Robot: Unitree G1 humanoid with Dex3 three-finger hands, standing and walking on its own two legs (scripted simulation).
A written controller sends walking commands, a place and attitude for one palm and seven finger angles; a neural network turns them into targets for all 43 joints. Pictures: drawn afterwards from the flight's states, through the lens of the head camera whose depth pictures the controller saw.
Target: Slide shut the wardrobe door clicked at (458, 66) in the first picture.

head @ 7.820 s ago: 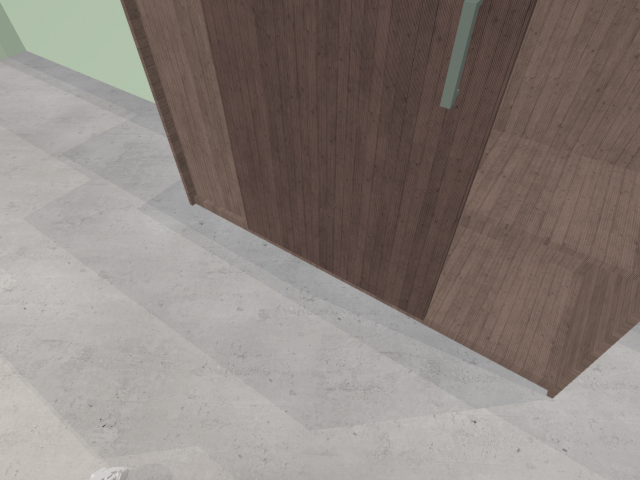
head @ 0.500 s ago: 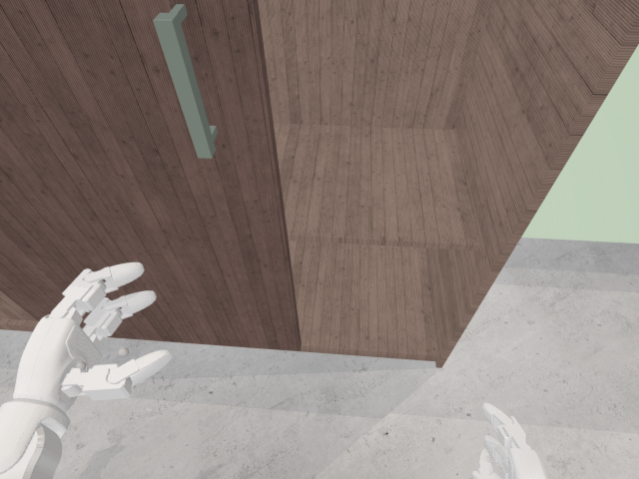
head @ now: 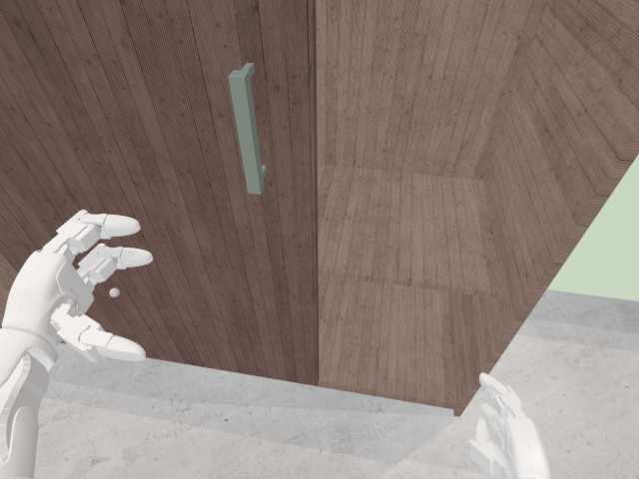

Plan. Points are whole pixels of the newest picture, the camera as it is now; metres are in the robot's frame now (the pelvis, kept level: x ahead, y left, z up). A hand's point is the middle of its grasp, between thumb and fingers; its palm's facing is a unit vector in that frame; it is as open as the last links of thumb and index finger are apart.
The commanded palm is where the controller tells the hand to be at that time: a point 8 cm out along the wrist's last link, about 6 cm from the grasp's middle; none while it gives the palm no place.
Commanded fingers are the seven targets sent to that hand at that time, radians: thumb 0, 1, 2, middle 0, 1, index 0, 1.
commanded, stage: raise the hand with hooked fingers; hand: left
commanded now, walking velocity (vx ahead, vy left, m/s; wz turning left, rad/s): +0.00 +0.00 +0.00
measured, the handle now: (252, 131) +0.53 +0.17 +0.18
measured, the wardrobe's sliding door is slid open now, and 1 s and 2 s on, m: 0.43 0.43 0.43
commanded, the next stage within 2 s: move the hooked fingers beside the handle in 0.78 s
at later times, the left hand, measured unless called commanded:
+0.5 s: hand (98, 248) +0.27 +0.26 +0.20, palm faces +0.02 -1.00 -0.09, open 14.0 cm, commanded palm +0.23 +0.31 +0.21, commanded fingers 0.00 -0.50 0.30 -0.30 -1.20 -0.30 -1.20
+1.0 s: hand (103, 247) +0.26 +0.25 +0.21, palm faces +0.05 -1.00 -0.08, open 14.0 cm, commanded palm +0.25 +0.30 +0.21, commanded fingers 0.00 -0.50 0.30 -0.30 -1.20 -0.30 -1.20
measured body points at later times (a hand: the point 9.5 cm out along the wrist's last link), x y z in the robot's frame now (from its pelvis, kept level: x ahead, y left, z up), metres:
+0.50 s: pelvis -0.01 -0.01 +0.01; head -0.03 -0.03 +0.45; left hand +0.26 +0.31 +0.21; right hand +0.18 -0.25 -0.06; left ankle +0.00 +0.12 -0.74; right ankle -0.02 -0.11 -0.74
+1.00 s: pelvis -0.01 -0.02 +0.00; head -0.04 -0.04 +0.45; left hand +0.26 +0.30 +0.21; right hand +0.19 -0.24 -0.06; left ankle +0.00 +0.12 -0.74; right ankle -0.02 -0.11 -0.74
